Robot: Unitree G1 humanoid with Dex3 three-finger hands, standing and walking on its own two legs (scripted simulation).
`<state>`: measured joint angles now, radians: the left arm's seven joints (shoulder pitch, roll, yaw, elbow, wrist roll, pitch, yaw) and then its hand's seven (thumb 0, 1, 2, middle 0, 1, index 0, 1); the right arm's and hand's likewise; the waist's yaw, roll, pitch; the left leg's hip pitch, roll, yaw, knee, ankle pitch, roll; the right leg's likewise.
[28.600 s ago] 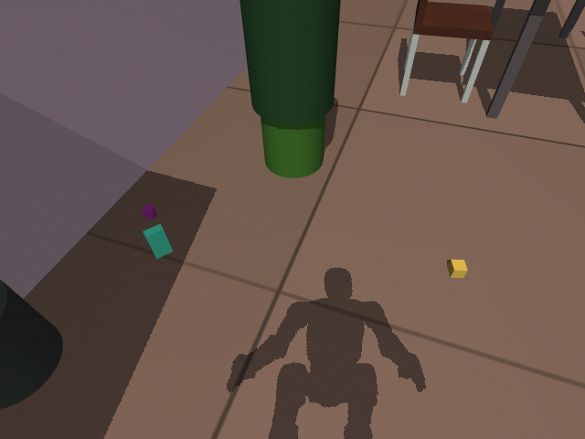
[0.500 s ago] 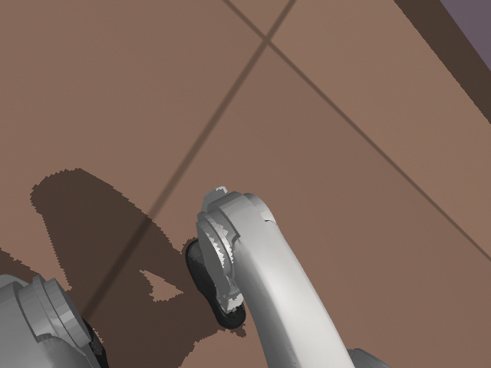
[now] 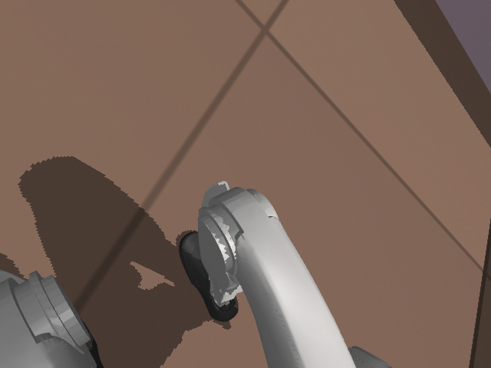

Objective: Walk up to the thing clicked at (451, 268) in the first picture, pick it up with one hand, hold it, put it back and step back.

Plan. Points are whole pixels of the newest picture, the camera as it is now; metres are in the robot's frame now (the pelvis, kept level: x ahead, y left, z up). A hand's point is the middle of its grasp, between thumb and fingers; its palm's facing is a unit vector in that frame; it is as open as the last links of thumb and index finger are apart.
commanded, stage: open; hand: left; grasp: from above
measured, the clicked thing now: out of the picture +0.42 +0.36 -0.30
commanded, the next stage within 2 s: withdraw in 0.66 s
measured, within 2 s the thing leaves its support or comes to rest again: neither
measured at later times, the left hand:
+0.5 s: hand out of the picture +0.42 +0.35 -0.27, palm faces -0.18 -0.39 -0.90, open 12.9 cm
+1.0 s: hand out of the picture +0.43 +0.35 -0.25, palm faces -0.13 -0.39 -0.91, open 12.7 cm
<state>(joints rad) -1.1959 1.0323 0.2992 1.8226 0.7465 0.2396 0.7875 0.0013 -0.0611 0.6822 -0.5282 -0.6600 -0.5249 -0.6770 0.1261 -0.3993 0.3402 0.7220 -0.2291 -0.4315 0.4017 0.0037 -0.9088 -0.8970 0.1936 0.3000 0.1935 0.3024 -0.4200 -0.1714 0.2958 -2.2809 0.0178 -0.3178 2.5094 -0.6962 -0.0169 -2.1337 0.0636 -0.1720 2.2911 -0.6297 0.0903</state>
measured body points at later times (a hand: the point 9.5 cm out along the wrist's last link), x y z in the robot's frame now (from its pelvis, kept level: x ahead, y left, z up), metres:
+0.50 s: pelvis +0.00 +0.00 +0.00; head +0.29 +0.13 +0.31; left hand +0.43 +0.36 -0.22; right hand +0.02 -0.24 -0.03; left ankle +0.07 +0.13 -0.29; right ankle +0.13 -0.13 -0.29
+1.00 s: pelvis +0.00 +0.00 +0.01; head +0.29 +0.13 +0.32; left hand +0.44 +0.37 -0.20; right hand +0.02 -0.24 -0.03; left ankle +0.07 +0.13 -0.29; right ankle +0.13 -0.13 -0.29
